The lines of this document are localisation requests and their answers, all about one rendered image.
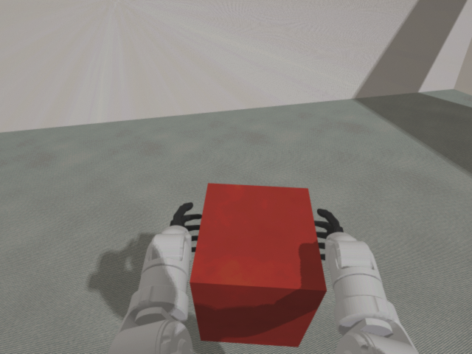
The right robot hand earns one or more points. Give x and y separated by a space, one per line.
331 227

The robot right forearm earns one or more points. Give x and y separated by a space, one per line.
361 302

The carton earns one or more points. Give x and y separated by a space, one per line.
257 275

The robot left upper arm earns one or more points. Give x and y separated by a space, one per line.
164 337

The robot left forearm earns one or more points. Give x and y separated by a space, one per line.
163 285

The left robot hand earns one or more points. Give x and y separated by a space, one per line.
179 219

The robot right upper arm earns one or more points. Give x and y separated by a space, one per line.
360 342

